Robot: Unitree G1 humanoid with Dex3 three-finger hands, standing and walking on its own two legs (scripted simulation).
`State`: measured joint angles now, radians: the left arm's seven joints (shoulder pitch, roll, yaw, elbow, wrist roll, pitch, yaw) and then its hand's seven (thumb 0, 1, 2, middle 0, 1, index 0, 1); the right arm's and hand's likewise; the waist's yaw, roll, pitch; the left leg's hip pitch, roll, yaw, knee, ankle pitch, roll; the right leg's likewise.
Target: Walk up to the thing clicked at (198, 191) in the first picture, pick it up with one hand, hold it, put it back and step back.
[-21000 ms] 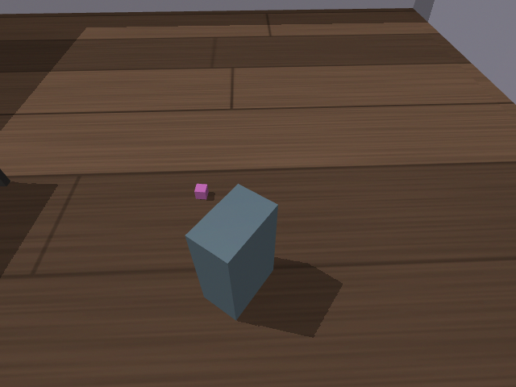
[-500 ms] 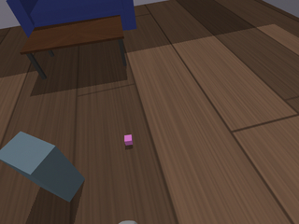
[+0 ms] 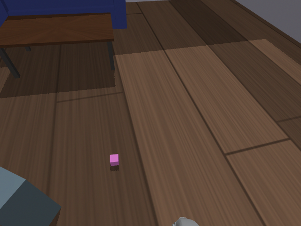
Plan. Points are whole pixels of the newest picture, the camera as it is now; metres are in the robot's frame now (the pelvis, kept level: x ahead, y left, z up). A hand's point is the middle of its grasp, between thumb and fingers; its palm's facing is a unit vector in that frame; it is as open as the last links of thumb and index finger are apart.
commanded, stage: walk up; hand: left
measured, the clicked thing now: (114, 160) +0.65 +0.25 -0.74
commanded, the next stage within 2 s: none
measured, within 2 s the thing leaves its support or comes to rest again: neither
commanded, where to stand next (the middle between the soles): +0.27 +0.01 m, yaw +0 degrees
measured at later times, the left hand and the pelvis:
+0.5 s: hand (57, 216) +0.18 +0.28 -0.13, palm faces -0.02 -0.90 -0.44, open 7.4 cm; pelvis +0.15 -0.01 -0.01, yaw +1 degrees
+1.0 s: hand (72, 181) +0.29 +0.27 -0.16, palm faces -0.06 -0.92 -0.39, open 7.4 cm; pelvis +0.22 +0.00 -0.01, yaw -2 degrees
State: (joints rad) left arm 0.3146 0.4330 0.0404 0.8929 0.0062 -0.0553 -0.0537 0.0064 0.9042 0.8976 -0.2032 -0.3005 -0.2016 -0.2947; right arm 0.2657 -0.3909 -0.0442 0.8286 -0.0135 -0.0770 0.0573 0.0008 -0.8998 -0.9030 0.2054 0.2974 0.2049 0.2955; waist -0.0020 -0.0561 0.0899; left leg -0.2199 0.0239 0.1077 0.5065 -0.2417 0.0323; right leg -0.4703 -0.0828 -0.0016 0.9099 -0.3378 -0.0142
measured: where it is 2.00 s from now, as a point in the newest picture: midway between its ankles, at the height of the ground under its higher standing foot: (146, 225)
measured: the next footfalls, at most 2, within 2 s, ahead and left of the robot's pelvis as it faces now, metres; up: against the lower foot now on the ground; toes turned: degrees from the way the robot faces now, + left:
right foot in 0.14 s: +0.19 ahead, -0.15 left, +0.00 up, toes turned -5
left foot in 0.54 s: +0.30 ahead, +0.13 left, +0.00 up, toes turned +0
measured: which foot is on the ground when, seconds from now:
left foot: down 0.00-0.16, up 0.18-0.52, down 0.54-1.00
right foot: up 0.00-0.12, down 0.14-0.56, up 0.58-0.80, down 0.82-1.00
